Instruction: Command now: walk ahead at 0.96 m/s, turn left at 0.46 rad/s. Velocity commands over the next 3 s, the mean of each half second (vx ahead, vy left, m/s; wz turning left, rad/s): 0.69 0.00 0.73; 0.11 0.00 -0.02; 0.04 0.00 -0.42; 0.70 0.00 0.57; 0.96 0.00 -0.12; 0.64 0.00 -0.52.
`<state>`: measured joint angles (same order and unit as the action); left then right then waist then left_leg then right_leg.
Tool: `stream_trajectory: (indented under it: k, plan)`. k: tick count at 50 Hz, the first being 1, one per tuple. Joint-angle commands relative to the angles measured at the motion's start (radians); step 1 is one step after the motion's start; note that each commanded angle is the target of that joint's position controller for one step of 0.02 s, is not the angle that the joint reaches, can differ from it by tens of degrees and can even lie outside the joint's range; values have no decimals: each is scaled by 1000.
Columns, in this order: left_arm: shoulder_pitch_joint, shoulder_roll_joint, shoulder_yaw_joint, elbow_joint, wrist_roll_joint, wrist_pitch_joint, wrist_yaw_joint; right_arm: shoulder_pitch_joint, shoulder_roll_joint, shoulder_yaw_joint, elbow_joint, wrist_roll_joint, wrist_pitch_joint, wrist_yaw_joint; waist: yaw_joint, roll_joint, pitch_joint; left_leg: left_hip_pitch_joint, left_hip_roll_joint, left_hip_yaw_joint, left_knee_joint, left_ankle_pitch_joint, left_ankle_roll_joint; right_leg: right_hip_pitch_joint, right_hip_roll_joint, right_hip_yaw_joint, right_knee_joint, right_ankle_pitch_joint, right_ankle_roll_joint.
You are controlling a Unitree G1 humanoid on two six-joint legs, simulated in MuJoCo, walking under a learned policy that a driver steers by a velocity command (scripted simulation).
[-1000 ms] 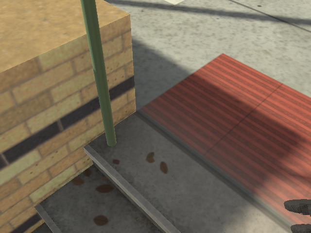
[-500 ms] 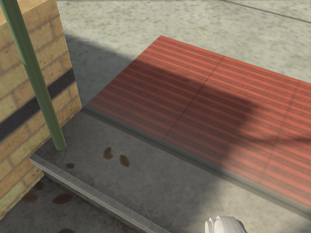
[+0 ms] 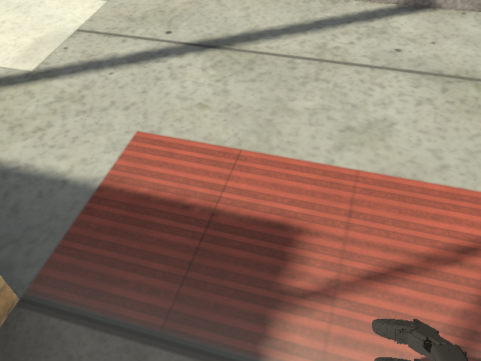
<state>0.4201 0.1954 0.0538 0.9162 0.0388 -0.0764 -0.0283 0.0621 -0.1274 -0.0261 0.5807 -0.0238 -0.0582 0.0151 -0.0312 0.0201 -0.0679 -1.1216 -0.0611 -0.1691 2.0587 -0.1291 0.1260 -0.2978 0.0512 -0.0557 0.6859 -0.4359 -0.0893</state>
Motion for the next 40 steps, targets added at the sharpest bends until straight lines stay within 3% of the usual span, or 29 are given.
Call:
stream_trajectory:
  k: [1, 4, 5, 6, 7, 9, 11, 12, 13, 14, 15, 16, 17, 18, 19, 20, 21, 22, 23, 25, 28, 31, 33, 35, 36, 37, 38, 39, 40]
  plan:
    - [-67, 44, -4, -1, 16, -70, -15, -92, 86, 39, -76, 15, 41, -24, -32, -82, 196, -223, -39, 85, 166, -56, 10, -150, -218, 130, -483, 75, 104]
    - [25, 23, -18, 64, -28, -69, -11, -216, 57, 49, -126, 32, 57, -38, -19, -56, 238, -208, -39, 177, -79, -102, 30, -144, -193, -13, -608, 145, 113]
    - [98, 31, -23, 75, -44, -65, 14, -256, 15, 49, -133, 50, 72, -28, 14, -64, 220, -124, -39, 286, -213, -110, 20, -137, -223, -23, -737, 233, 74]
    - [158, 55, -19, 94, -50, -61, 36, -277, -2, 45, -146, 39, 85, -15, 36, -91, 190, -108, -14, 349, -274, -142, 23, -24, -231, -28, -784, 307, 51]
    - [147, 70, -20, 68, -48, -55, 56, -222, -40, 26, -109, 27, 90, 3, 34, -81, 114, -80, 2, 391, -279, -177, 37, 145, -236, -79, -762, 527, 44]
    - [111, 150, -6, 15, -66, -49, 95, -127, -51, 21, -61, 27, 87, 29, -51, -82, -44, 232, -36, 486, -512, -249, 85, 266, -204, -227, -575, 1417, 78]
    - [86, 273, 29, -52, -72, -53, 147, -39, -76, 9, -48, 29, 105, 29, -111, -164, -162, 430, -85, 500, -759, -309, 71, 413, -308, -183, -328, 2037, 45]
    - [-4, 312, 44, -118, -59, -43, 149, 103, -128, -15, -18, 20, 114, 27, -171, -216, -233, 532, -109, 454, -833, -419, 79, 471, -324, -167, -99, 2200, 41]
    - [-46, 334, 61, -163, -55, -34, 127, 199, -204, -39, -1, 26, 108, 29, -178, -241, -280, 631, -139, 357, -1019, -510, 94, 496, -331, -135, 169, 2161, 37]
    - [-52, 289, 64, -193, -66, -36, 104, 206, -267, -75, -14, 26, 90, 33, -185, -174, -291, 824, -106, 116, -1207, -472, 175, 289, -267, -116, 552, 1641, 48]
    - [-149, 95, 22, -297, -38, -54, 41, 77, -287, -85, -5, 50, 81, 30, -99, 223, -220, 1035, 82, -481, -1487, -416, 356, -373, 37, -26, 1107, 268, 114]
    - [129, 62, 2, -215, 99, -11, -91, 518, -254, -34, 124, -35, 95, 19, -184, 106, -264, 1267, 208, -1085, -1670, 172, 422, -776, 185, 492, 1671, 392, 109]
    - [-28, 185, 36, -252, 21, -22, -100, 494, -320, -57, 217, -55, 72, 44, -135, -149, 0, 1244, 256, -905, -1566, 436, 241, -1060, 174, 515, 1736, 376, 117]
    - [-99, 210, 31, -299, -4, -21, -83, 450, -276, -56, 288, -76, 42, 82, -77, -261, -71, 1237, 243, -703, -1503, 542, 203, -1062, 145, 489, 1680, 300, 105]
    - [-129, 108, -28, -374, 28, -19, -55, 369, -202, -27, 349, -94, 8, 99, 52, -263, -3, 1082, 200, -513, -1492, 421, 160, -1081, 79, 413, 1568, 284, 54]
    - [-139, 61, -55, -381, 43, -15, -18, 302, -102, 9, 395, -86, -19, 98, 144, -220, 37, 885, 171, -388, -1530, 274, 128, -1029, 3, 325, 1527, 222, 8]
    - [-148, 81, -53, -383, 16, -4, 13, 208, -52, 31, 389, -73, -50, 104, 216, -131, 64, 680, 109, -279, -1600, 220, 83, -908, -46, 268, 1481, 179, -12]
    - [-168, 102, -50, -410, -6, -11, 27, 140, -79, 23, 370, -48, -83, 98, 235, -97, 74, 510, 27, -137, -1641, 161, 60, -780, -66, 210, 1333, 186, 6]
    - [-209, 126, -47, -435, -9, -27, 33, 107, -110, 19, 329, -31, -110, 88, 214, -95, 48, 373, -35, -67, -1677, 165, 67, -622, -82, 169, 1161, 198, 45]
    - [-283, 148, -32, -450, -20, -46, 14, 172, -203, 6, 283, -40, -148, 46, 146, -81, 1, 291, -77, -14, -1673, 328, 12, -363, -105, 97, 858, 289, 137]
    - [-406, 92, -42, -472, 0, -21, -13, 319, -293, -34, 257, -7, -129, 5, 44, 28, -1, 564, -82, -19, -1676, 378, -59, -284, -56, 66, 467, 343, 194]
    - [-456, 88, -41, -434, 13, 25, -22, 392, -273, -50, 238, 25, -119, 26, 14, 75, 66, 925, 63, -178, -1631, 495, -8, -438, -56, 106, 130, 440, 192]
    - [-503, 113, -33, -400, -3, 19, -16, 422, -256, -58, 242, 42, -105, 33, -13, 79, 67, 1067, 127, -232, -1565, 577, -36, -452, -55, 114, -45, 475, 178]
    - [-402, 155, -16, -320, -32, -13, -4, 341, -287, -64, 203, 35, -86, 34, 25, 42, 10, 1015, 121, -216, -1470, 795, -109, -210, -34, 70, -168, 537, 132]
    - [-251, 164, -12, -249, -43, -34, 6, 279, -288, -58, 175, 37, -79, 48, 93, -10, -65, 931, 82, -187, -1365, 931, -164, 29, -44, 62, -217, 712, 70]
    - [-53, 195, -8, -187, -41, -55, 20, 285, -228, -33, 129, 29, -76, 61, 108, -121, -315, 766, 3, -152, -1156, 723, -213, 461, -170, 177, -93, 1097, -100]
    - [-53, 198, -12, -198, 19, -31, 48, 428, -101, -1, 172, 40, -53, 15, 52, -205, -354, 536, -130, -7, -744, -518, -218, 632, -419, 516, -111, 1610, -303]
    - [-154, 146, -17, -225, 5, -14, 47, 486, -161, 3, 186, 22, -39, 14, 2, -171, -375, 558, -55, -10, -695, -478, -185, 481, -406, 646, -220, 1452, -296]
    - [-271, 126, -17, -279, -25, -4, 47, 335, -219, -10, 146, 18, -18, 3, 20, -100, -211, 469, -10, 33, -653, -420, -192, 368, -346, 563, -242, 1209, -255]
